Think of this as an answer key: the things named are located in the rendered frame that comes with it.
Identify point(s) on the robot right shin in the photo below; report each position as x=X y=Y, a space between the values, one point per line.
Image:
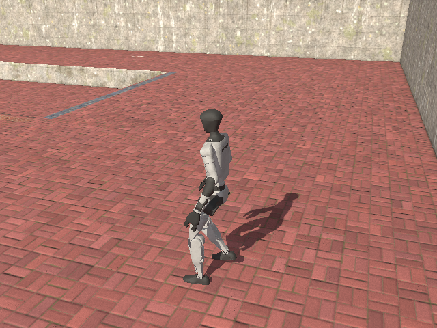
x=214 y=236

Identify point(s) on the robot left thigh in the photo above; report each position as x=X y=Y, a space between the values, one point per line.
x=210 y=208

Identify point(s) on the robot right upper arm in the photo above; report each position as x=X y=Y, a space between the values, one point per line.
x=230 y=157

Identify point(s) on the right robot hand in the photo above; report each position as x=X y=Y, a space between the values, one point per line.
x=202 y=184

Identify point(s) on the left robot hand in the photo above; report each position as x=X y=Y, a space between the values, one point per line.
x=194 y=219

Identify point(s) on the robot left upper arm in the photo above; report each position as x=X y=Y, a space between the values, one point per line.
x=207 y=154

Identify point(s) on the left robot forearm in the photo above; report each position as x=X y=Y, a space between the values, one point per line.
x=208 y=190

